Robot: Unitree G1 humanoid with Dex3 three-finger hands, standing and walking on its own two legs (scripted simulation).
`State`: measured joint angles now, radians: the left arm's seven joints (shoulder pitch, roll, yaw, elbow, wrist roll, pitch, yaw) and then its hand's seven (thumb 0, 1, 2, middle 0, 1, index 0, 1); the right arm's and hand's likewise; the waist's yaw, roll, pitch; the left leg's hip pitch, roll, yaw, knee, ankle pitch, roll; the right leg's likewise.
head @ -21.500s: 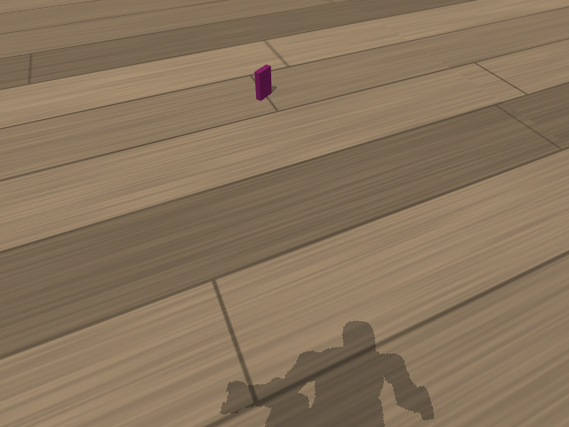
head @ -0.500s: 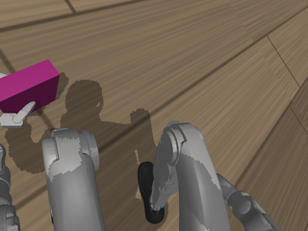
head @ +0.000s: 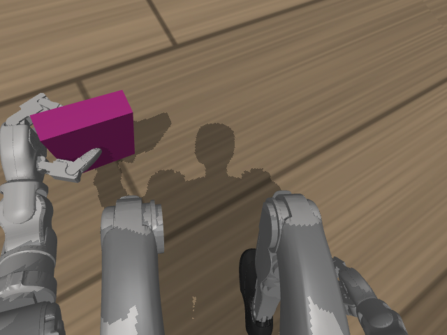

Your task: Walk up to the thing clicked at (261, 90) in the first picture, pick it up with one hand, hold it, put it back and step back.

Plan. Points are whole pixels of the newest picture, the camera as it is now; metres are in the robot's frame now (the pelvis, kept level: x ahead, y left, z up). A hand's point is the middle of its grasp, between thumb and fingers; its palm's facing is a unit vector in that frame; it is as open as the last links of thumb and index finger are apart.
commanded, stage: settle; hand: left
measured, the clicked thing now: (94, 139) +0.42 +0.23 -0.06
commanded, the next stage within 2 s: lift in 0.80 s
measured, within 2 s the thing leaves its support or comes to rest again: neither
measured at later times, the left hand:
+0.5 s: hand (60, 130) +0.40 +0.26 +0.01, palm faces +0.19 -0.98 -0.04, open 8.4 cm
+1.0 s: hand (53, 117) +0.41 +0.26 +0.03, palm faces +0.20 -0.98 -0.02, open 8.4 cm
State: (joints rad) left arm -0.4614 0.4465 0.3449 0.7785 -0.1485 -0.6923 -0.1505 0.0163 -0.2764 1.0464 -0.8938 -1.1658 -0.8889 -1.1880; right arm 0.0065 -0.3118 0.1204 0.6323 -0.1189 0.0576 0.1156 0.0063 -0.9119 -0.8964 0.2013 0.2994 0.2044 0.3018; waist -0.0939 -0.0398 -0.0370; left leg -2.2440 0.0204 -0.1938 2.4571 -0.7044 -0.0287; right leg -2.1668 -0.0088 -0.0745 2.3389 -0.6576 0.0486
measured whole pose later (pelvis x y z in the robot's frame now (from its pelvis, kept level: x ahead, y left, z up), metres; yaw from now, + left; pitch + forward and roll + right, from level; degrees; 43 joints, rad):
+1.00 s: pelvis +0.00 -0.01 +0.05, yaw +4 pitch +31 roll -5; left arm -0.54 0.36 0.40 0.82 -0.15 -0.60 -0.23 0.01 -0.32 1.07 -0.91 -1.19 -0.91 -1.21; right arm 0.09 -0.28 0.02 0.66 -0.07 0.01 0.06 0.01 -0.91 -0.90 0.20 0.30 0.20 0.30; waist -0.08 -0.01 -0.13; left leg -2.12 0.03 -0.11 2.26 -0.69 -0.03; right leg -2.08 -0.03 -0.02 2.21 -0.66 0.03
